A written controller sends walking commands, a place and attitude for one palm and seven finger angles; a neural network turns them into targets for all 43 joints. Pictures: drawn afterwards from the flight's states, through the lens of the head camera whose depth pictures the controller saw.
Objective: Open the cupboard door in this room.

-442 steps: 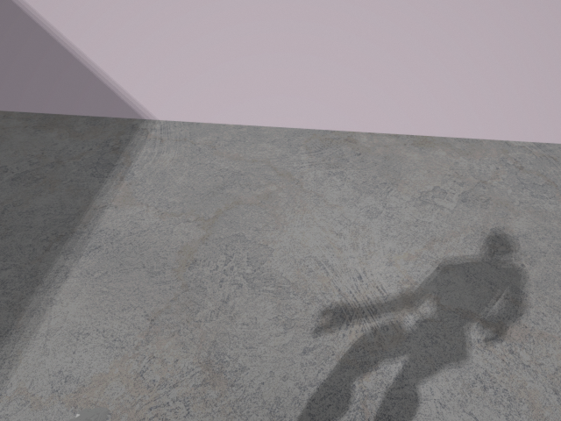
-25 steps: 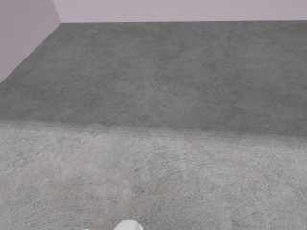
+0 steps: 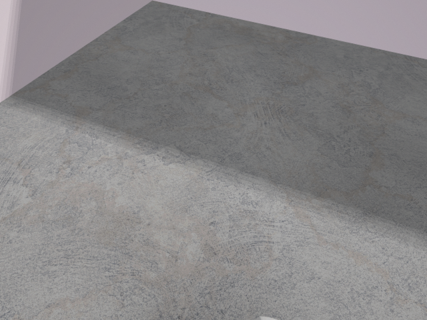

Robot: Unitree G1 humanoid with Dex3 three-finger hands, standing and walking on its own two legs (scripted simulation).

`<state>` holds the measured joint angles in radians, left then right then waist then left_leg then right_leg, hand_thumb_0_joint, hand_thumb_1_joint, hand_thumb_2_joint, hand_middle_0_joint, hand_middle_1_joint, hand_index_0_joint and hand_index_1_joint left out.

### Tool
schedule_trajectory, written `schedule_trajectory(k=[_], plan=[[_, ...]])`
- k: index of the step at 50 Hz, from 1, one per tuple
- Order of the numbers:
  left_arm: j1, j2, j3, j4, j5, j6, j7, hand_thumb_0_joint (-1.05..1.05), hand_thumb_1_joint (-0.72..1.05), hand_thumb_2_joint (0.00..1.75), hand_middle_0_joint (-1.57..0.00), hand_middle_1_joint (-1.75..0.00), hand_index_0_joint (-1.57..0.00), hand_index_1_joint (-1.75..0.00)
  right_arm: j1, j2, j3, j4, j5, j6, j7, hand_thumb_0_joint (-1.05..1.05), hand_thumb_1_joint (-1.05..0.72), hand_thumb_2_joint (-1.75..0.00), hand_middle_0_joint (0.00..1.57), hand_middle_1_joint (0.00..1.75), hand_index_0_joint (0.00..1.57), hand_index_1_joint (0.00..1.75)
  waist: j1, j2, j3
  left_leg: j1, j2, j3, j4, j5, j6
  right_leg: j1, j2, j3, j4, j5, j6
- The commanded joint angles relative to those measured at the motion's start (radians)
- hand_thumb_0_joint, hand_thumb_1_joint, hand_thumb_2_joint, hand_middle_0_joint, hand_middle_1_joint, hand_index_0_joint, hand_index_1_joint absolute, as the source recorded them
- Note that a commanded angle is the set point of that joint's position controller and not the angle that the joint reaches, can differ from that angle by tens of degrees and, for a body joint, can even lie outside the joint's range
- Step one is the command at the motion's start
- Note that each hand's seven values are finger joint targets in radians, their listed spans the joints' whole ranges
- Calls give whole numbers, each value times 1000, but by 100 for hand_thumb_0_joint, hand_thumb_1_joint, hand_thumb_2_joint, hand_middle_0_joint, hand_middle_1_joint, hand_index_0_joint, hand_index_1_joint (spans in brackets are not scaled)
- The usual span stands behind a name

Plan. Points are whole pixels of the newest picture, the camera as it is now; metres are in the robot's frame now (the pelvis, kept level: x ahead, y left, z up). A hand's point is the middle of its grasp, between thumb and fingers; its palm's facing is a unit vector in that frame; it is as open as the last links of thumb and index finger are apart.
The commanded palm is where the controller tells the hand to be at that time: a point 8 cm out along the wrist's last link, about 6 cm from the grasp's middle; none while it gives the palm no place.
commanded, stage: turn or walk to find it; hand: left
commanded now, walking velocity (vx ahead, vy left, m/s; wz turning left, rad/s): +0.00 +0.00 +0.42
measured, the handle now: out of the picture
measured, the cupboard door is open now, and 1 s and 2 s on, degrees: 0 0 0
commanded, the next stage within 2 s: stand and wait in 1.18 s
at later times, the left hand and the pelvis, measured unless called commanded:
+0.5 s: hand out of the picture -0.01 +0.16 -0.16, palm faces +0.25 -0.94 -0.25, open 7.4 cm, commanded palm none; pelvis -0.02 -0.04 +0.00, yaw +14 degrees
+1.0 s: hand out of the picture -0.05 +0.21 -0.16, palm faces +0.43 -0.86 -0.27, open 7.4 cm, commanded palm none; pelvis -0.05 -0.02 +0.00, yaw +25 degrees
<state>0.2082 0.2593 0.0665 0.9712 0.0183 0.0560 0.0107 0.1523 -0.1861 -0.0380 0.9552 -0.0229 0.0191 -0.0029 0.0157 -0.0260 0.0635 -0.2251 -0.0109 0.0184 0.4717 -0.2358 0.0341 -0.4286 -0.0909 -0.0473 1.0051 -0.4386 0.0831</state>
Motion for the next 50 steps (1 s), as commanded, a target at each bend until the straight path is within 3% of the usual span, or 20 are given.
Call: schedule_trajectory(k=[1, 6, 8, 9, 10, 11, 13, 15, 19, 25, 27, 29, 30, 31, 32, 33, 35, 37, 46, 50], plan=[[-43, 37, 4, -99, -8, -24, 6, 0, 90, 90, -20, -30, -20, -30, 62, -220, -59, -48, -1, -5, -11, 0, -90, -90, 20, 30, 20, 30, -50, 165, -82, 106, 257, -273, -130, 384, 142, -34, 13, 13, -113, -20, -1], [19, 37, 3, -97, -13, -36, 11, 0, 90, 90, -20, -30, -20, -30, 29, -216, -67, -65, -3, 4, -6, 0, -90, -90, 20, 30, 20, 30, -18, 187, -102, 24, 216, -310, -79, 382, 119, 132, 56, -8, -363, 62, -17], [85, 68, 9, -83, -8, -53, 15, 0, 90, 90, -20, -30, -20, -30, 20, -192, -67, -74, 8, 4, -1, 0, -90, -90, 20, 30, 20, 30, 15, 119, -124, -83, 149, -276, 14, 269, 54, 318, 28, 6, -611, 243, -26], [106, 134, 23, -82, 5, -63, 23, 0, 90, 90, -20, -30, -20, -30, 35, -135, -60, -85, 16, 3, 5, 0, -90, -90, 20, 30, 20, 30, 24, -73, -135, -250, 52, -174, 164, 35, -10, 441, -155, 182, -697, 244, -79], [100, 203, 34, -95, 12, -62, 24, 0, 90, 90, -20, -30, -20, -30, 15, -100, -52, -117, 13, 5, 7, 0, -90, -90, 20, 30, 20, 30, 36, -271, -82, -358, -60, -59, 381, -315, -59, 388, -366, 373, -744, 316, -194], [80, 186, 38, -109, 1, -65, 26, 0, 90, 90, -20, -30, -20, -30, 7, -150, -66, -106, 0, 22, 4, 0, -90, -90, 20, 30, 20, 30, 38, -260, -69, -335, -12, -122, 548, -335, -54, 261, -385, 379, -773, 261, -242], [-29, 129, 25, -130, 1, -58, 28, 0, 90, 90, -20, -30, -20, -30, 26, -146, -73, -72, 1, 37, 15, 0, -90, -90, 20, 30, 20, 30, -22, -113, 11, -329, 18, -114, 720, -224, -54, 148, -301, 258, -772, 168, -221], [-66, 92, 10, -141, 2, -65, 24, 0, 90, 90, -20, -30, -20, -30, 80, -125, -66, -39, -2, 40, 23, 0, -90, -90, 20, 30, 20, 30, -45, -111, 6, -314, 27, -74, 754, -130, -77, 165, -219, 102, -734, 257, -181], [2, 100, 14, -114, 7, -67, 26, 0, 90, 90, -20, -30, -20, -30, 48, -118, -57, -41, 1, 40, 23, 0, -90, -90, 20, 30, 20, 30, -9, -132, -7, -298, 46, -33, 647, -147, -100, 229, -236, 58, -722, 317, -196], [95, 156, 31, -60, 15, -59, 21, 0, 90, 90, -20, -30, -20, -30, -26, -91, -35, -55, 15, 21, 17, 0, -90, -90, 20, 30, 20, 30, 44, -183, -74, -202, 33, 45, 324, -241, -93, 355, -269, 24, -614, 619, -226], [72, 164, 36, -56, 13, -56, 21, 0, 90, 90, -20, -30, -20, -30, 17, -95, -33, -47, 17, 13, 13, 0, -90, -90, 20, 30, 20, 30, 19, -185, -102, -138, 30, 66, 207, -198, -87, 359, -272, -2, -563, 646, -210], [45, 153, 36, -55, 1, -47, 19, 0, 90, 90, -20, -30, -20, -30, 88, -116, -36, -28, 13, 1, 13, 0, -90, -90, 20, 30, 20, 30, -26, -120, -124, 33, 39, 70, -32, 10, -72, 269, -242, -71, -450, 548, -135], [65, 112, 31, -68, -8, -39, 15, 0, 90, 90, -20, -30, -20, -30, 110, -182, -50, -28, 9, -10, 12, 0, -90, -90, 20, 30, 20, 30, -38, 58, -150, 181, 149, -75, -115, 162, -26, 112, -169, -119, -300, 365, -72], [51, 47, 12, -104, -10, -34, 8, 0, 90, 90, -20, -30, -20, -30, 140, -280, -71, -32, 3, -12, 8, 0, -90, -90, 20, 30, 20, 30, -55, 332, -122, 250, 390, -361, -140, 485, 91, -129, -49, -141, -114, -137, -5], [-21, 55, 2, -123, 0, -23, 14, 0, 90, 90, -20, -30, -20, -30, 183, -297, -75, -13, 3, -4, 2, 0, -90, -90, 20, 30, 20, 30, -94, 283, -130, 161, 428, -366, -154, 430, 162, -100, -36, -54, 15, -212, -16], [-61, 46, 6, -120, -2, -17, 17, 0, 90, 90, -20, -30, -20, -30, 159, -278, -73, -9, 0, -6, -9, 0, -90, -90, 20, 30, 20, 30, -84, 313, -108, 118, 388, -358, -155, 380, 161, -129, -36, -2, 74, -176, -18], [-52, 60, 13, -88, -3, -19, 5, 0, 90, 90, -20, -30, -20, -30, 46, -217, -51, -36, -1, -6, -16, 0, -90, -90, 20, 30, 20, 30, -40, 227, -21, 33, 304, -262, -164, 305, 132, -118, -39, 18, 104, -42, -15], [-10, 54, 10, -67, -4, -22, -1, 0, 90, 90, -20, -30, -20, -30, 26, -209, -45, -45, 2, -14, -16, 0, -90, -90, 20, 30, 20, 30, -23, 190, -53, 71, 255, -205, -145, 392, 117, -92, -21, 9, 72, 5, -8], [-35, 34, 1, -102, -10, -29, 8, 0, 90, 90, -20, -30, -20, -30, 52, -221, -63, -54, -4, 0, -9, 0, -90, -90, 20, 30, 20, 30, -45, 186, -74, 58, 244, -300, -120, 372, 135, 36, 35, 0, -219, -15, -11], [86, 51, 8, -76, -10, -45, 13, 0, 90, 90, -20, -30, -20, -30, 8, -204, -67, -74, 5, 7, -2, 0, -90, -90, 20, 30, 20, 30, 16, 152, -102, -90, 173, -291, -29, 232, 73, 285, 44, -17, -544, 204, -22]])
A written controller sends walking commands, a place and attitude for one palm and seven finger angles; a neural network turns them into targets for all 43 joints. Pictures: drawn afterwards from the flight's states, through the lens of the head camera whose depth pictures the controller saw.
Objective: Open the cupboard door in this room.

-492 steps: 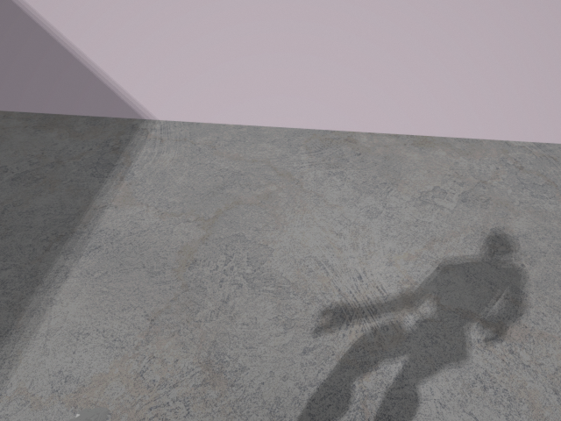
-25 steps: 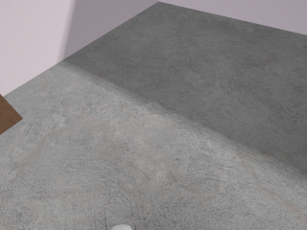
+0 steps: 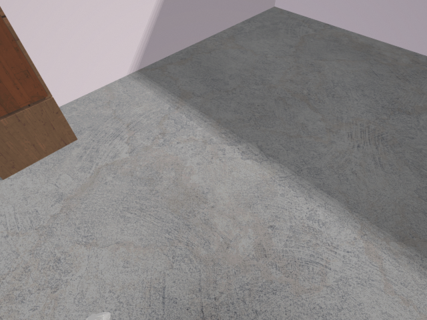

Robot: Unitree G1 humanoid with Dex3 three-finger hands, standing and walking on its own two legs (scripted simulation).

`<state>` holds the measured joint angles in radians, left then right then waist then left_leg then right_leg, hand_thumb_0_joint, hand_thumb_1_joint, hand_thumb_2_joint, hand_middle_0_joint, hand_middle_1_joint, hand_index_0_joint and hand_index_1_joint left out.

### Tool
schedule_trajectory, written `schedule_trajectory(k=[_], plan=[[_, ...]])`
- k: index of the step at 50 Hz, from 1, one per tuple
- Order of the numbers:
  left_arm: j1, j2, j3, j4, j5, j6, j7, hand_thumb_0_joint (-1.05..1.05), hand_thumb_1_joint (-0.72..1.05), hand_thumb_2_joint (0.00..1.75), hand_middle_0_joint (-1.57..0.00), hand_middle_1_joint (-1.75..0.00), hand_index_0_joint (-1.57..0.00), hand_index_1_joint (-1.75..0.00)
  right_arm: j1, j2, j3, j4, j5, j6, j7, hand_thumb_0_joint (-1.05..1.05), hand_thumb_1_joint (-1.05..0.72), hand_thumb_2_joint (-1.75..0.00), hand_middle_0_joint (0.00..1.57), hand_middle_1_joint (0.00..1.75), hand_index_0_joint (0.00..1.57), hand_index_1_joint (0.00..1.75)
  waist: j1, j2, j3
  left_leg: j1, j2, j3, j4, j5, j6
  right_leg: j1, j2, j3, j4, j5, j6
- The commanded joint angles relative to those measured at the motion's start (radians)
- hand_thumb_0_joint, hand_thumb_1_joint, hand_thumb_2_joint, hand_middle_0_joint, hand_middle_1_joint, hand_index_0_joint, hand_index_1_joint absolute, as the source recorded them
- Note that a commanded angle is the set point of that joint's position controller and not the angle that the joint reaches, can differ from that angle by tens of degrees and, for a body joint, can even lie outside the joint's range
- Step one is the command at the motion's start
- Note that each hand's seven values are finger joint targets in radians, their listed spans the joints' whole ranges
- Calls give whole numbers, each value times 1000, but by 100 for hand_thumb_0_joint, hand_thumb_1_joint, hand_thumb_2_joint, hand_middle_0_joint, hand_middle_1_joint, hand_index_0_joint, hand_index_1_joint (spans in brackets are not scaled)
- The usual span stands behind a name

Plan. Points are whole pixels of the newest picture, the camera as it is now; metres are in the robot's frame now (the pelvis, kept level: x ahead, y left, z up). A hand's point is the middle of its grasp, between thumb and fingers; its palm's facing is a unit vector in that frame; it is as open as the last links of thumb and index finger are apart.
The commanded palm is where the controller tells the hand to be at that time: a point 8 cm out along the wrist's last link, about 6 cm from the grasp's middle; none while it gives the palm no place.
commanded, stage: turn or walk to find it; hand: left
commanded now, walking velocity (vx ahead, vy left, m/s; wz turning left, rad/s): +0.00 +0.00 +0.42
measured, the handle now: out of the picture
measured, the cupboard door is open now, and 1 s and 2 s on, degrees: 0 0 0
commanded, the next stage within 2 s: stand and wait in 0.18 s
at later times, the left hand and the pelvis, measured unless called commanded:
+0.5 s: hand out of the picture -0.05 +0.21 -0.19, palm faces +0.22 -0.95 -0.22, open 7.4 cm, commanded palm none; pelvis -0.02 +0.01 -0.01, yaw +9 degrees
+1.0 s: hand out of the picture -0.05 +0.17 -0.17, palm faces +0.18 -0.96 -0.20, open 7.3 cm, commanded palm none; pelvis -0.03 +0.00 +0.01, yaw +9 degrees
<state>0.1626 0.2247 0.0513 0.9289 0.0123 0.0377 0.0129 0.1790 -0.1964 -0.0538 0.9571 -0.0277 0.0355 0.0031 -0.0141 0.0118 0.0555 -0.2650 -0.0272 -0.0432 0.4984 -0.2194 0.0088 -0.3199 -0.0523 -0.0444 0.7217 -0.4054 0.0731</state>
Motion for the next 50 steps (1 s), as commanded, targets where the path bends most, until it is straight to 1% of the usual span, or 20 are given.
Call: schedule_trajectory(k=[1, 2, 3, 4, 6, 8, 15, 19, 20, 22, 23, 24, 27, 32, 34, 35, 36, 38, 43, 50], plan=[[150, 130, 32, -35, 4, -36, 16, 0, 90, 90, -20, -30, -20, -30, -6, -149, -47, -84, 17, -10, -4, 0, -90, -90, 20, 30, 20, 30, 52, -11, -97, -161, 118, -178, 46, 78, 47, 279, -92, 79, -375, 176, -40], [149, 217, 49, -44, 19, -43, 23, 0, 90, 90, -20, -30, -20, -30, 5, -85, -35, -109, 20, -10, 1, 0, -90, -90, 20, 30, 20, 30, 53, -278, -73, -328, -25, -16, 254, -210, -25, 320, -338, 336, -450, 188, -141], [135, 228, 55, -63, 11, -40, 24, 0, 90, 90, -20, -30, -20, -30, -17, -133, -49, -114, 9, 4, -1, 0, -90, -90, 20, 30, 20, 30, 71, -284, -68, -292, -9, -27, 470, -342, -32, 170, -443, 382, -499, 153, -227], [83, 205, 56, -75, 9, -40, 27, 0, 90, 90, -20, -30, -20, -30, -34, -141, -56, -102, 5, 15, 1, 0, -90, -90, 20, 30, 20, 30, 51, -238, -21, -288, 14, -60, 605, -314, -25, 79, -404, 359, -513, 91, -238], [-10, 148, 34, -91, 9, -42, 21, 0, 90, 90, -20, -30, -20, -30, 12, -125, -56, -63, 3, 23, 14, 0, -90, -90, 20, 30, 20, 30, -6, -137, 34, -285, 39, -36, 719, -190, -36, 23, -298, 176, -476, 127, -190], [-24, 124, 29, -95, 11, -47, 23, 0, 90, 90, -20, -30, -20, -30, 52, -114, -51, -42, 6, 24, 18, 0, -90, -90, 20, 30, 20, 30, -17, -162, 13, -264, 51, -4, 721, -143, -54, 45, -264, 80, -451, 211, -171], [141, 168, 35, -2, 21, -48, 18, 0, 90, 90, -20, -30, -20, -30, -35, -68, -17, -38, 16, 4, 5, 0, -90, -90, 20, 30, 20, 30, 70, -204, -56, -163, 42, 80, 331, -244, -63, 221, -274, 59, -367, 528, -214], [121, 162, 31, 37, 14, -42, 21, 0, 90, 90, -20, -30, -20, -30, 46, -57, -1, 11, 20, -17, -8, 0, -90, -90, 20, 30, 20, 30, 31, -216, -102, 12, 37, 120, 22, -100, -52, 212, -241, 25, -275, 572, -175], [110, 145, 26, 45, 5, -37, 22, 0, 90, 90, -20, -30, -20, -30, 79, -71, 0, 32, 20, -27, -8, 0, -90, -90, 20, 30, 20, 30, 13, -160, -114, 125, 49, 113, -109, 30, -43, 153, -214, 3, -226, 511, -133], [139, 44, 1, 31, -6, -28, 17, 0, 90, 90, -20, -30, -20, -30, 92, -188, -19, 35, 11, -44, -15, 0, -90, -90, 20, 30, 20, 30, 15, 197, -127, 263, 325, -174, -156, 398, 68, -64, -72, -83, -59, 88, -35], [92, 38, -11, 34, -4, -20, 19, 0, 90, 90, -20, -30, -20, -30, 78, -188, -16, 46, 11, -40, -24, 0, -90, -90, 20, 30, 20, 30, -2, 250, -88, 189, 373, -190, -201, 440, 128, -66, -51, -56, 45, -130, -21], [65, 41, -11, 47, -4, -10, 20, 0, 90, 90, -20, -30, -20, -30, 56, -167, -9, 55, 8, -44, -36, 0, -90, -90, 20, 30, 20, 30, -6, 278, -53, 132, 357, -176, -219, 439, 150, -56, -55, -11, 121, -150, -19], [87, 26, -16, 102, -4, -13, 9, 0, 90, 90, -20, -30, -20, -30, 7, -134, 4, 66, 9, -47, -45, 0, -90, -90, 20, 30, 20, 30, 20, 173, -12, 154, 292, -77, -168, 579, 141, -54, -53, 6, 106, -71, -29], [137, 11, -29, 149, 0, -25, 10, 0, 90, 90, -20, -30, -20, -30, 29, -121, -3, 95, 15, -47, -43, 0, -90, -90, 20, 30, 20, 30, 23, 112, -45, 179, 239, -29, -132, 491, 101, 70, -32, -30, -182, 91, -21], [191, 34, -32, 179, 4, -38, 16, 0, 90, 90, -20, -30, -20, -30, 25, -95, 1, 101, 23, -51, -40, 0, -90, -90, 20, 30, 20, 30, 41, 43, -57, 134, 189, 2, -77, 344, 46, 172, -64, 6, -339, 312, -31], [179, 53, -33, 182, 5, -44, 19, 0, 90, 90, -20, -30, -20, -30, 33, -72, 6, 101, 27, -51, -36, 0, -90, -90, 20, 30, 20, 30, 23, -5, -46, 102, 152, 24, -79, 233, 17, 187, -104, 51, -338, 417, -52], [163, 65, -36, 178, 3, -43, 19, 0, 90, 90, -20, -30, -20, -30, 39, -64, 9, 99, 28, -48, -31, 0, -90, -90, 20, 30, 20, 30, 15, 9, -26, 88, 134, 27, -116, 109, 7, 164, -126, 55, -337, 385, -62], [124, 61, -32, 181, 4, -46, 17, 0, 90, 90, -20, -30, -20, -30, 52, -55, 8, 112, 20, -35, -32, 0, -90, -90, 20, 30, 20, 30, 6, -150, 38, 100, 118, 43, -110, 51, -8, 73, -113, 77, -359, 298, -79], [137, 41, -36, 183, -2, -49, 21, 0, 90, 90, -20, -30, -20, -30, 99, -54, 26, 149, 19, -52, -34, 0, -90, -90, 20, 30, 20, 30, 17, -33, 0, 121, 139, 36, -152, 130, 1, 126, -85, 55, -358, 316, -75], [156, 31, -39, 195, -8, -50, 23, 0, 90, 90, -20, -30, -20, -30, 141, -34, 35, 177, 18, -51, -37, 0, -90, -90, 20, 30, 20, 30, 24, -13, 28, 93, 136, 45, -170, 85, -4, 137, -85, 58, -390, 277, -84]])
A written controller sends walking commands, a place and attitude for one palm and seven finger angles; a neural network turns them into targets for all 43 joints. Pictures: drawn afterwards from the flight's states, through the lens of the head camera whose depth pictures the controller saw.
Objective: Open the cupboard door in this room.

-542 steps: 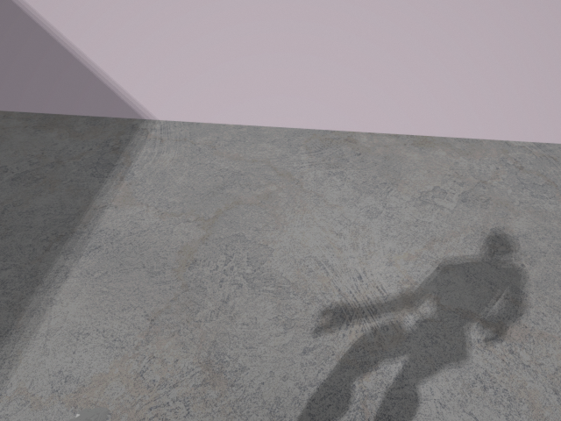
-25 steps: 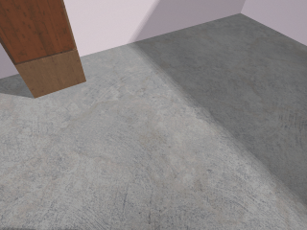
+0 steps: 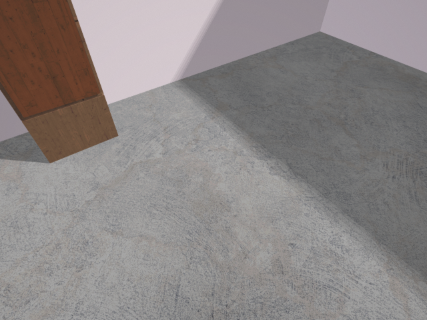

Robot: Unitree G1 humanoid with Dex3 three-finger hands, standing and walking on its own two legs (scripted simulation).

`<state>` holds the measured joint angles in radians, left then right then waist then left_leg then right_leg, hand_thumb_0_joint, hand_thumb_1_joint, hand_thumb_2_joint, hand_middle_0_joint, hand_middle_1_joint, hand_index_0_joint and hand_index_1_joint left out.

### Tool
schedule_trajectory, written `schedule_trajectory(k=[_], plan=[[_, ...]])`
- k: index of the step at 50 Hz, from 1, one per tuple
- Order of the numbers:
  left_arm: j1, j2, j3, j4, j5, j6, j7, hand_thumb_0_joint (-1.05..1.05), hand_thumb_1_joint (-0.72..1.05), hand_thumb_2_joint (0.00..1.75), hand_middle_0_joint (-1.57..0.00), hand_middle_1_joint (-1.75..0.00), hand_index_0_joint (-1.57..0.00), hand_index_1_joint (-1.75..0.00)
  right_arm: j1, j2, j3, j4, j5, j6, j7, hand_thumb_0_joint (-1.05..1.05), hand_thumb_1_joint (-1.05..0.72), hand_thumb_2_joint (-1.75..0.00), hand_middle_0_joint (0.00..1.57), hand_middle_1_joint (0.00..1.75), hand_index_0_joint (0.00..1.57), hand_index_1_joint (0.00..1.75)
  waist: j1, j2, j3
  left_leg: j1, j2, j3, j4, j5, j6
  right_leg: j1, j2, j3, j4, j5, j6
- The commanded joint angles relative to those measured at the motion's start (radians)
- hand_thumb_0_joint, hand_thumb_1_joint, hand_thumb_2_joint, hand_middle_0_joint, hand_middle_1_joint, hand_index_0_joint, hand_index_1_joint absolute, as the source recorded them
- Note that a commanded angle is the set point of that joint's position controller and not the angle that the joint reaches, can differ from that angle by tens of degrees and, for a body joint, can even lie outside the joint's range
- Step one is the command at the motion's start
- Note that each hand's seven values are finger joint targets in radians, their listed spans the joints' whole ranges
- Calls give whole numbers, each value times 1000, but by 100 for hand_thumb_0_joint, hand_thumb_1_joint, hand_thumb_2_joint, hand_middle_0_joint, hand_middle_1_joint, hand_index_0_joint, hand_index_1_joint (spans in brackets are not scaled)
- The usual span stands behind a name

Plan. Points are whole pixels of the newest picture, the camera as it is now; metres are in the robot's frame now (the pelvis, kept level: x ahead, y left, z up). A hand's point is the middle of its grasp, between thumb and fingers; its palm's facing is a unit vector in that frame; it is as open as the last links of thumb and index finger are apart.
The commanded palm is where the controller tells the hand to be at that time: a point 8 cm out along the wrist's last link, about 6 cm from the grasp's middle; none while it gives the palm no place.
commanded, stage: stand and wait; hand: left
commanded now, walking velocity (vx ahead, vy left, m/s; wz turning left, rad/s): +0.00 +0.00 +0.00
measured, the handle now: out of the picture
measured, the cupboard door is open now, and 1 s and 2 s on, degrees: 0 0 0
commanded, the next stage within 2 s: turn or walk to find it in 0.48 s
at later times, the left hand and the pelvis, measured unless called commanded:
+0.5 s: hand out of the picture -0.03 +0.16 -0.18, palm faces +0.04 -0.99 -0.16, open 7.4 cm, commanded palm none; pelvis -0.02 +0.00 +0.00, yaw +0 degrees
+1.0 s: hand out of the picture -0.03 +0.18 -0.18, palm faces +0.06 -0.98 -0.20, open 7.4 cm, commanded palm none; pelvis -0.02 +0.01 +0.00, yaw +1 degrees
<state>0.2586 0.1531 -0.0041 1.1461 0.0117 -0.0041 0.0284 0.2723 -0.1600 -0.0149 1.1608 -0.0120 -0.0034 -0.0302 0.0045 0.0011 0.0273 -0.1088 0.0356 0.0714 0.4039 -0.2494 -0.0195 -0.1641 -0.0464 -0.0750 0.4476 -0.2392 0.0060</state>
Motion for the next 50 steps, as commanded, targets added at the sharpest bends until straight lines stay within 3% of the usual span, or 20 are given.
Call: schedule_trajectory(k=[1, 24, 29, 33, 38, 45, 50], plan=[[63, 100, 17, -21, -8, -9, 7, 0, 90, 90, -20, -30, -20, -30, 54, -68, -5, -26, 2, -13, -4, 0, -90, -90, 20, 30, 20, 30, 6, -2, 50, -56, 73, -69, -75, 117, 24, -19, -90, 91, -119, 111, -18], [110, 60, 18, -18, -1, -11, 13, 0, 90, 90, -20, -30, -20, -30, 128, -36, -15, -19, 3, -13, -5, 0, -90, -90, 20, 30, 20, 30, -4, -11, 94, -94, 72, -68, -76, 15, 31, -96, -74, 96, -134, -12, -15], [99, 70, 30, -39, 0, 0, 16, 0, 90, 90, -20, -30, -20, -30, 106, -46, -19, -46, 0, -1, 2, 0, -90, -90, 20, 30, 20, 30, -1, 19, 107, -174, 73, -105, -57, -17, 39, -109, -75, 63, -76, -57, -5], [108, 60, 29, -43, 3, -1, 15, 0, 90, 90, -20, -30, -20, -30, 97, -48, -23, -58, 0, -3, 2, 0, -90, -90, 20, 30, 20, 30, 2, 13, 79, -169, 73, -119, -53, -39, 45, -111, -73, 67, -74, -63, -5], [102, 68, 28, -44, 3, -8, 12, 0, 90, 90, -20, -30, -20, -30, 96, -59, -22, -60, 1, -13, 2, 0, -90, -90, 20, 30, 20, 30, -1, 19, 42, -149, 76, -125, -52, 22, 46, -79, -74, 61, -67, 1, -8], [81, 106, 32, -38, 2, -17, 8, 0, 90, 90, -20, -30, -20, -30, 66, -98, -26, -61, 3, -22, 0, 0, -90, -90, 20, 30, 20, 30, 2, 11, 43, -118, 79, -117, -67, 56, 46, -56, -79, 65, -85, 48, -13], [56, 129, 36, -45, 3, -16, 6, 0, 90, 90, -20, -30, -20, -30, 44, -113, -26, -66, 2, -20, 3, 0, -90, -90, 20, 30, 20, 30, 1, 5, 66, -131, 76, -118, -79, 28, 42, -54, -82, 67, -100, 15, -12]])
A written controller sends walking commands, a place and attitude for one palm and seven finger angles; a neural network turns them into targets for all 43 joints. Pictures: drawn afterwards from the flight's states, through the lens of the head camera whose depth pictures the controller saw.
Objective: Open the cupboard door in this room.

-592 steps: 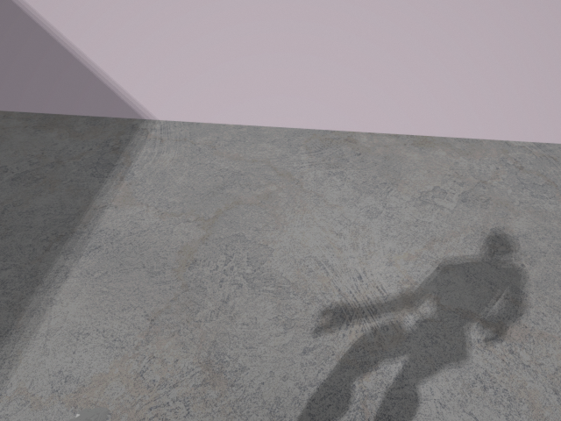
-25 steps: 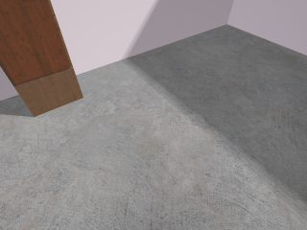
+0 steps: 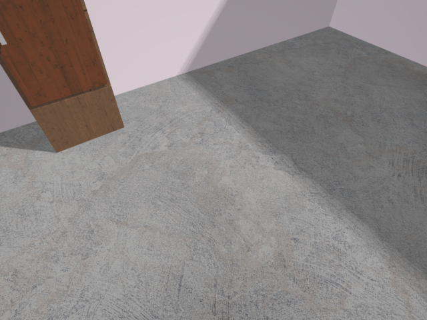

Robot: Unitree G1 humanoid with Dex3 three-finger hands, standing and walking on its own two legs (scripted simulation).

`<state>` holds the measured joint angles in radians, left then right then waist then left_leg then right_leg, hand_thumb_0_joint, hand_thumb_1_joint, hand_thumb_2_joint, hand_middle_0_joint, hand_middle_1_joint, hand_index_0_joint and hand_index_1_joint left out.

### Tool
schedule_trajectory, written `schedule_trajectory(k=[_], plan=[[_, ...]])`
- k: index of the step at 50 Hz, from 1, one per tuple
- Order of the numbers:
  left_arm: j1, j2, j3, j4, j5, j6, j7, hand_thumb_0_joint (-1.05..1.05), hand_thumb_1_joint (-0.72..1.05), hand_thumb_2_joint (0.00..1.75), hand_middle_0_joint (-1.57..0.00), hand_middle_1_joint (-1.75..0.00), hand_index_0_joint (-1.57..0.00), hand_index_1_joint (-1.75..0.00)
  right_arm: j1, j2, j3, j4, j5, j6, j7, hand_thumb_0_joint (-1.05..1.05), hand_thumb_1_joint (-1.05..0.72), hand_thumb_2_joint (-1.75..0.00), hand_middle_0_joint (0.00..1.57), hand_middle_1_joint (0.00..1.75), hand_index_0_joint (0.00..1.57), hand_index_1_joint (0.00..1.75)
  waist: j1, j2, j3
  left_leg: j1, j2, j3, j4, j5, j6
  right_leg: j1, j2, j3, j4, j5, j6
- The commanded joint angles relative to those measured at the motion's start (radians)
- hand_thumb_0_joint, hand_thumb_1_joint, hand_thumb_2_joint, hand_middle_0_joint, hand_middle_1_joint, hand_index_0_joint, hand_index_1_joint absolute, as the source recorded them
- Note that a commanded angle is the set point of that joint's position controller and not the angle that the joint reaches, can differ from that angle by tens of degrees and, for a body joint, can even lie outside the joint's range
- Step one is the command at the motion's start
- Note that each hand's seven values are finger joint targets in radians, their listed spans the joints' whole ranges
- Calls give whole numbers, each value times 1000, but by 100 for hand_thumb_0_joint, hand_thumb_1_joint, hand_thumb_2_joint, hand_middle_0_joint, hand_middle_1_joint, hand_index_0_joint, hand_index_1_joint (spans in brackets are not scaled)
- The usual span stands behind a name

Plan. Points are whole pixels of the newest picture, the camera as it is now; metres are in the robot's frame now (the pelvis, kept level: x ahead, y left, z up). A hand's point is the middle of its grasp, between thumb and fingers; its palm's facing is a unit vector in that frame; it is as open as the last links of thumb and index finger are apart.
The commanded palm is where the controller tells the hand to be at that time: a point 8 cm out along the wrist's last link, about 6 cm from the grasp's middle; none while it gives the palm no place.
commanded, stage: turn or walk to find it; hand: left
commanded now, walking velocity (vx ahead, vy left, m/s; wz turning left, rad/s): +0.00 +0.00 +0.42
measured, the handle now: out of the picture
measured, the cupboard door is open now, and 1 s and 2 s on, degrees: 0 0 0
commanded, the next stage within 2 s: stand and wait in 0.08 s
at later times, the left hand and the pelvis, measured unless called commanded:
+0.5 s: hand out of the picture +0.03 +0.20 -0.19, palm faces +0.13 -0.97 -0.21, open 7.4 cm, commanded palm none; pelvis +0.00 +0.01 -0.01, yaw +5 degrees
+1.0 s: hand out of the picture +0.01 +0.17 -0.18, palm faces +0.24 -0.95 -0.22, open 7.4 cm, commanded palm none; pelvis +0.01 -0.02 -0.01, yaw +13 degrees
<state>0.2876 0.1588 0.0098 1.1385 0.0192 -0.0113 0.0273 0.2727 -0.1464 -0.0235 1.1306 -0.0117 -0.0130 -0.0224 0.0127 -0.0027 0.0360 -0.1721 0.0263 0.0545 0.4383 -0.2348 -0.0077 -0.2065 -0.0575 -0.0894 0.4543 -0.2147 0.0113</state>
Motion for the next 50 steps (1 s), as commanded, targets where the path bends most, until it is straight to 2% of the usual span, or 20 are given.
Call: schedule_trajectory(k=[1, 8, 13, 20, 22, 24, 25, 26, 28, 31, 32, 33, 34, 35, 36, 37, 41, 44, 48, 50], plan=[[30, 111, 20, -38, -6, -5, 8, 0, 90, 90, -20, -30, -20, -30, 44, -110, -13, -37, 1, -6, -3, 0, -90, -90, 20, 30, 20, 30, -5, 10, 68, -87, 84, -101, -109, 18, 29, -12, -74, 75, -98, -16, -14], [24, 118, 25, -63, -6, 1, 10, 0, 90, 90, -20, -30, -20, -30, 49, -102, -13, -59, -2, 5, 3, 0, -90, -90, 20, 30, 20, 30, -8, -9, -3, -79, 70, -97, -30, 93, 21, -9, -102, 73, -74, -1, -20], [6, 141, 40, -85, -7, 11, 12, 0, 90, 90, -20, -30, -20, -30, 16, -123, -21, -81, -1, 15, 6, 0, -90, -90, 20, 30, 20, 30, 4, -1, 16, -157, 70, -115, 10, 122, 20, 18, -118, 40, -28, 38, -17], [-65, 187, 72, -165, 2, 25, 9, 0, 90, 90, -20, -30, -20, -30, 28, -122, -42, -142, -9, 33, 13, 0, -90, -90, 20, 30, 20, 30, -18, -77, -13, -180, 44, -84, 175, 8, 17, -73, -231, 62, -58, -129, -71], [-86, 168, 65, -173, 1, 26, 8, 0, 90, 90, -20, -30, -20, -30, 39, -126, -40, -144, -9, 26, 14, 0, -90, -90, 20, 30, 20, 30, -27, -3, -23, -157, 65, -153, 102, 59, 31, -94, -169, 12, 16, -126, -42], [-83, 115, 54, -176, -5, 28, 6, 0, 90, 90, -20, -30, -20, -30, 38, -176, -42, -147, -14, 13, 9, 0, -90, -90, 20, 30, 20, 30, -26, 203, -17, -171, 165, -372, -97, 101, 88, -90, -27, -56, 207, -122, 20], [-73, 99, 45, -173, -3, 26, 7, 0, 90, 90, -20, -30, -20, -30, 27, -199, -46, -147, -11, 5, 0, 0, -90, -90, 20, 30, 20, 30, -19, 253, -32, -120, 212, -457, -141, 192, 137, -122, 5, -32, 289, -173, 25], [-72, 98, 41, -168, -3, 25, 8, 0, 90, 90, -20, -30, -20, -30, 25, -199, -47, -143, -10, 0, -7, 0, -90, -90, 20, 30, 20, 30, -21, 249, -41, -76, 230, -467, -143, 283, 173, -154, 3, 13, 354, -249, 19], [-67, 95, 36, -157, -6, 19, 6, 0, 90, 90, -20, -30, -20, -30, 24, -190, -43, -131, -12, -6, -15, 0, -90, -90, 20, 30, 20, 30, -15, 211, -75, 9, 230, -435, -99, 426, 200, -185, -1, 63, 367, -297, 15], [-19, 85, 24, -119, -11, 9, 3, 0, 90, 90, -20, -30, -20, -30, -2, -188, -39, -115, -10, -3, -18, 0, -90, -90, 20, 30, 20, 30, 8, 151, -94, 26, 168, -330, -40, 512, 163, -64, 14, 51, 132, -180, 23], [15, 91, 22, -100, -10, 0, 4, 0, 90, 90, -20, -30, -20, -30, -3, -187, -39, -110, -5, -2, -16, 0, -90, -90, 20, 30, 20, 30, 18, 115, -116, 30, 131, -293, 1, 481, 125, 9, 14, 40, -13, -55, 25], [29, 123, 24, -86, -8, -8, 7, 0, 90, 90, -20, -30, -20, -30, -1, -166, -38, -105, 3, -5, -13, 0, -90, -90, 20, 30, 20, 30, 13, 49, -114, -32, 96, -243, 49, 396, 78, 105, -30, 83, -80, 90, 13], [20, 161, 25, -81, -6, -17, 12, 0, 90, 90, -20, -30, -20, -30, 3, -135, -30, -108, 10, -8, -9, 0, -90, -90, 20, 30, 20, 30, -4, -43, -107, -100, 46, -179, 69, 267, 33, 157, -125, 175, -86, 234, -18], [-9, 194, 26, -88, -8, -17, 11, 0, 90, 90, -20, -30, -20, -30, -6, -125, -26, -110, 11, -6, -2, 0, -90, -90, 20, 30, 20, 30, -14, -65, -60, -110, 10, -145, 37, 118, 9, 104, -186, 202, -89, 241, -52], [-35, 212, 36, -93, -9, -22, 8, 0, 90, 90, -20, -30, -20, -30, -14, -122, -23, -104, 1, 8, -6, 0, -90, -90, 20, 30, 20, 30, -14, -183, -23, -118, 1, -119, 55, 47, -4, 62, -203, 236, -117, 232, -85], [-45, 213, 34, -93, -8, -22, 7, 0, 90, 90, -20, -30, -20, -30, -28, -141, -25, -100, -3, 12, -8, 0, -90, -90, 20, 30, 20, 30, -10, -212, 19, -101, 5, -111, 65, 7, -3, 22, -207, 242, -135, 240, -101], [-37, 170, 27, -85, -14, -10, 10, 0, 90, 90, -20, -30, -20, -30, -9, -125, -12, -67, -1, 12, -5, 0, -90, -90, 20, 30, 20, 30, -16, -107, 8, -46, 34, -106, 31, 175, -1, 38, -147, 148, -94, 245, -63], [-22, 184, 42, -95, -13, 3, 15, 0, 90, 90, -20, -30, -20, -30, -27, -138, -16, -79, -1, 20, -3, 0, -90, -90, 20, 30, 20, 30, -2, -90, 8, -101, 29, -94, 106, 182, -6, 73, -174, 139, -83, 244, -71], [-15, 197, 59, -118, 1, 13, 15, 0, 90, 90, -20, -30, -20, -30, -82, -143, -33, -122, -3, 36, 1, 0, -90, -90, 20, 30, 20, 30, 15, -137, 49, -203, 26, -40, 323, -170, -15, 48, -298, 167, -89, 348, -168], [-31, 213, 68, -132, 9, 11, 14, 0, 90, 90, -20, -30, -20, -30, -91, -128, -35, -137, 0, 39, 7, 0, -90, -90, 20, 30, 20, 30, 6, -139, 65, -206, 41, -18, 319, -222, -20, 35, -316, 132, -58, 422, -181]])
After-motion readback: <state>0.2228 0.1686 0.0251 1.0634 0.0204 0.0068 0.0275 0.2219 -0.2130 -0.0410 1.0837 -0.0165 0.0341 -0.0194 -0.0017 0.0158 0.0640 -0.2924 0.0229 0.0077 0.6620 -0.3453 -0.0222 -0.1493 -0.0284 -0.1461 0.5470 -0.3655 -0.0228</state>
